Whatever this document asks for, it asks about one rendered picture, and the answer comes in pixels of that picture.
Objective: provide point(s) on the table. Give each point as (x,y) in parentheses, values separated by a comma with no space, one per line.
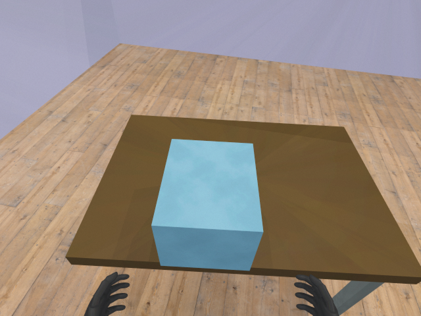
(322,213)

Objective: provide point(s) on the left robot hand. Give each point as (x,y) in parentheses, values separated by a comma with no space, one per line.
(102,298)

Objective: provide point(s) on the right robot hand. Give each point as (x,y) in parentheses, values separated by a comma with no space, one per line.
(321,299)

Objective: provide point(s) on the carton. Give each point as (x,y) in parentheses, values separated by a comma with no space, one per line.
(208,209)

